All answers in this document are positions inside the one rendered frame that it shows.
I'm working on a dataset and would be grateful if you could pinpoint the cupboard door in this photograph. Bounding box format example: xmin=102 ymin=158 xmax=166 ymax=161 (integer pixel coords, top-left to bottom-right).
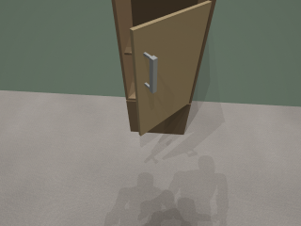
xmin=130 ymin=0 xmax=212 ymax=136

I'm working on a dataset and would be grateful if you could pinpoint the handle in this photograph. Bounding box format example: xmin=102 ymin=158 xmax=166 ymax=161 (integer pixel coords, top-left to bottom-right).
xmin=143 ymin=52 xmax=158 ymax=94

